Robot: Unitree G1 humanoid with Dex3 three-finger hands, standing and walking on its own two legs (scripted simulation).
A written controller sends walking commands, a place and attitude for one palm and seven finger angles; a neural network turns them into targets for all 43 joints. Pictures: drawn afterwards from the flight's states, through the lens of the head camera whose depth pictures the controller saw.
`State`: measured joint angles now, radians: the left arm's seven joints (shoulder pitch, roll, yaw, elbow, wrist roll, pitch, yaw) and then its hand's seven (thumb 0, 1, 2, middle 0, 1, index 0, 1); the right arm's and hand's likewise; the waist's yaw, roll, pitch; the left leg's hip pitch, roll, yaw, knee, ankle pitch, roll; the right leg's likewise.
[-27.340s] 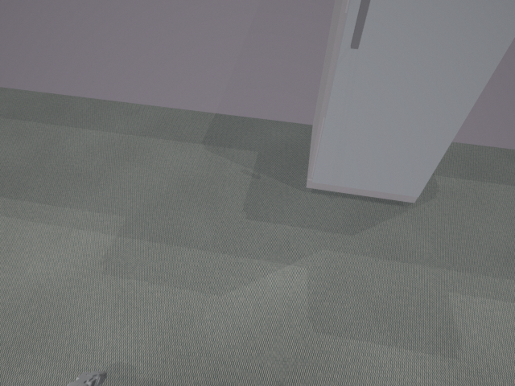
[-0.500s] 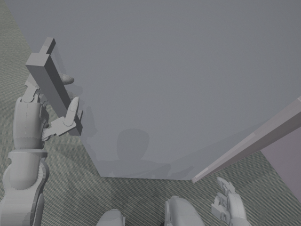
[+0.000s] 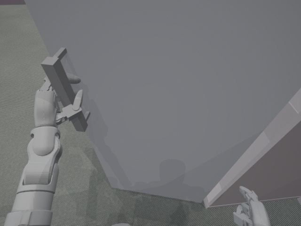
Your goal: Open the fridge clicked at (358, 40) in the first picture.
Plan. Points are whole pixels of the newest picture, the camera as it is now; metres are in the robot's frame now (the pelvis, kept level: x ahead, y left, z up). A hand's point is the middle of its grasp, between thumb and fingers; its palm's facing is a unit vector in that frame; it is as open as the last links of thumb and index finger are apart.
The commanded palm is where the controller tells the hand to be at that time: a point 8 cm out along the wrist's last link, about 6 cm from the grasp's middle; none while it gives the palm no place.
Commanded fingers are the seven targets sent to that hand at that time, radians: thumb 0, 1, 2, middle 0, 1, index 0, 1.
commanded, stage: stop walking and hold the door back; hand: left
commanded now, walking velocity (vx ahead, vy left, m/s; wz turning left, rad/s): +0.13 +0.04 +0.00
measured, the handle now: (73, 94) +0.37 +0.23 +0.15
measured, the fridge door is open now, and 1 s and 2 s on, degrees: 75 70 68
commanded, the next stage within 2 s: loosen the grip on the handle in 0.96 s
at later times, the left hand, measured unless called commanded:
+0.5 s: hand (78, 99) +0.36 +0.21 +0.16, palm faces +0.26 -0.94 -0.23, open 5.7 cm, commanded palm +0.34 +0.26 +0.14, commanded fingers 0.00 0.90 0.90 -0.45 -1.40 -0.45 -1.40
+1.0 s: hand (82, 93) +0.38 +0.20 +0.16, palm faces +0.21 -0.96 -0.20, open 5.8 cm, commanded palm +0.35 +0.26 +0.14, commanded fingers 0.00 0.90 0.90 -0.45 -1.40 -0.45 -1.40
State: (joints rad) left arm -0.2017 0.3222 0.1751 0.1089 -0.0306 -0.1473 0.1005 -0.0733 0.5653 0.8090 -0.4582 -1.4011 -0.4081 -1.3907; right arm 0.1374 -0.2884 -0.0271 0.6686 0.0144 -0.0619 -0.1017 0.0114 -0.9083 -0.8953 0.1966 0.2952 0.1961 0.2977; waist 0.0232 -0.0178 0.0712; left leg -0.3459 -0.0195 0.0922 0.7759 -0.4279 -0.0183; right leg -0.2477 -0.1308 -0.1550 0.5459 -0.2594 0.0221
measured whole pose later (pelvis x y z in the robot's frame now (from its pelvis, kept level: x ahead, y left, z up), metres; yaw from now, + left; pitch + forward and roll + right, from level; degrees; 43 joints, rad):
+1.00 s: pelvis -0.07 +0.02 -0.01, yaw +0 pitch -2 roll -1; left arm -0.76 0.35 0.20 0.82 -0.04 -0.17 0.06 -0.06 0.67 0.74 -0.45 -1.40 -0.36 -1.40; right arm 0.25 -0.24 0.03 0.75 0.04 -0.08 -0.09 0.01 -0.90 -0.89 0.20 0.30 0.20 0.30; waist -0.03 0.05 0.10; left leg -0.33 0.04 0.06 0.62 -0.33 -0.01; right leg -0.25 -0.01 -0.07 0.56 -0.29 -0.02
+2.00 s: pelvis -0.05 +0.01 +0.00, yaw -1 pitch +3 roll +0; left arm -0.64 0.48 0.35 0.71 -0.01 -0.09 -0.03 -0.01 -0.55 0.20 -0.26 -1.15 -0.25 -1.16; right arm 0.29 -0.27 -0.02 0.75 0.01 -0.09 -0.06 0.01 -0.91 -0.89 0.20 0.30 0.20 0.30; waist -0.04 0.02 -0.01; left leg -0.33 0.05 0.07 0.51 -0.24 0.00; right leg -0.27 0.00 -0.06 0.49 -0.28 -0.02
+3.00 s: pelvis -0.06 +0.03 +0.00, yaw +0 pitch +0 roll -1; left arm -0.30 0.45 0.37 0.34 -0.13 0.03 -0.15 -0.01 -0.55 0.20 -0.25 -1.15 -0.25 -1.15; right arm 0.19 -0.25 0.03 0.70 0.05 -0.14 -0.12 0.01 -0.90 -0.89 0.20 0.30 0.20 0.30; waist 0.02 0.03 -0.01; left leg -0.28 0.03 0.06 0.52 -0.24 0.02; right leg -0.21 -0.01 -0.07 0.48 -0.27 0.00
